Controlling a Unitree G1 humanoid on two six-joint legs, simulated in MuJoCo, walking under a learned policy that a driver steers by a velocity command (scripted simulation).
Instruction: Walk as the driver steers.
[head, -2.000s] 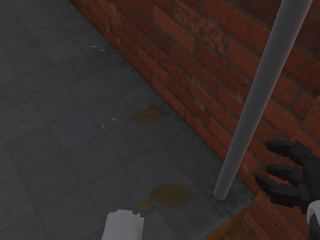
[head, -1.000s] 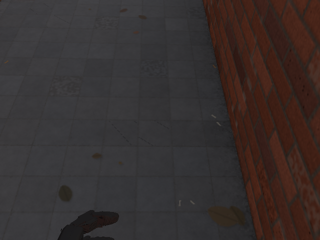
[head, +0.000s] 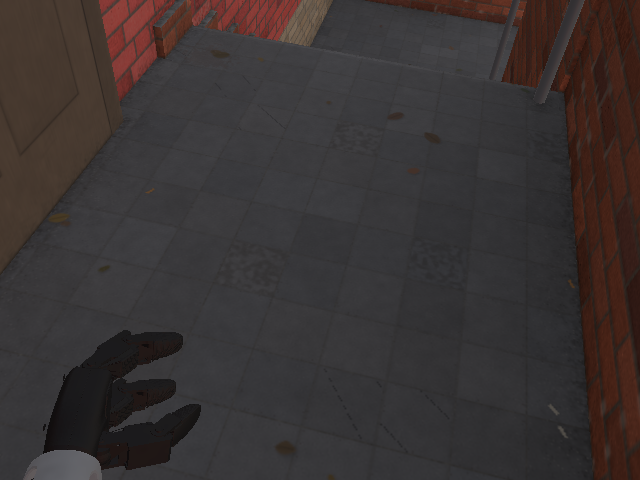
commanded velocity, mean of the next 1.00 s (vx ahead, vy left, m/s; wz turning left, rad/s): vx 0.50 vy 0.00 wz -0.40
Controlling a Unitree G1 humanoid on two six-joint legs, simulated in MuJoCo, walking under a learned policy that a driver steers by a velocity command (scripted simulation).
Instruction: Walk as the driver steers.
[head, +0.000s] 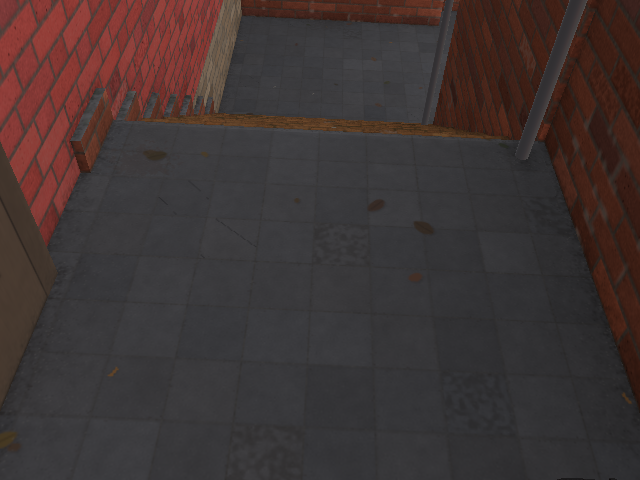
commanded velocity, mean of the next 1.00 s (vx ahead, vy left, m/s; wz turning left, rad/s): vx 0.50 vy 0.00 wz -0.36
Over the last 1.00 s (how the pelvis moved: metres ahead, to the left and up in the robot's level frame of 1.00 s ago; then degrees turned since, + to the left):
0.50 0.06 0.05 -26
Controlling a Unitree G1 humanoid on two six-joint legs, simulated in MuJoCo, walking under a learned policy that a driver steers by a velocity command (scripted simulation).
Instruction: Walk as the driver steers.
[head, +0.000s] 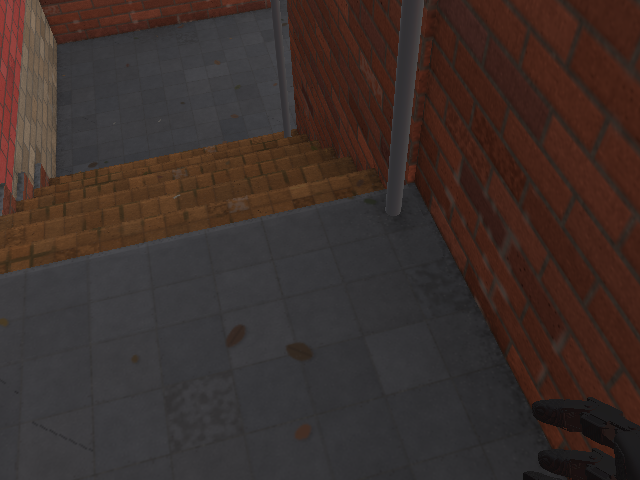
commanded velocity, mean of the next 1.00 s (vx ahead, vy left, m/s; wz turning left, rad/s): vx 0.18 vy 0.00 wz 0.50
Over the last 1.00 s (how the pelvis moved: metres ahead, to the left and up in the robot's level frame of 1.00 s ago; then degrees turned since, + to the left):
0.50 -0.15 0.00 -19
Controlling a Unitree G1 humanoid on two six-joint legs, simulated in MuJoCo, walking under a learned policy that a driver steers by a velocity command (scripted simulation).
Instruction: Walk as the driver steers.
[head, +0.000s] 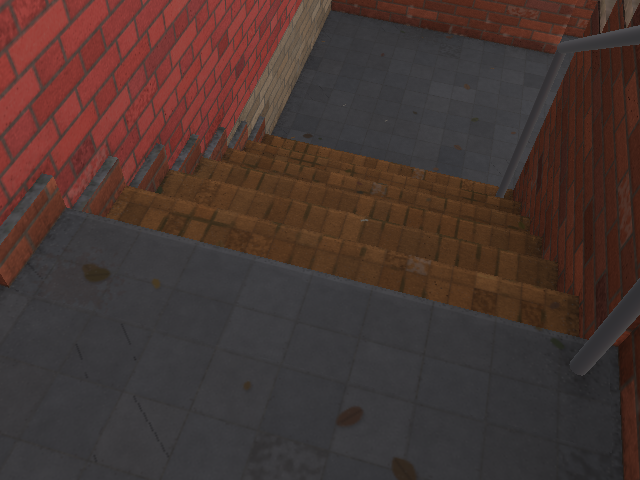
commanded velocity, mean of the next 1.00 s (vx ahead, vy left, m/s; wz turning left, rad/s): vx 0.00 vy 0.00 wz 0.07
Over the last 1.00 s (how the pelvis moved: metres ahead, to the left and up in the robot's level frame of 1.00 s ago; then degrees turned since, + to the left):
0.25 0.04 0.02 35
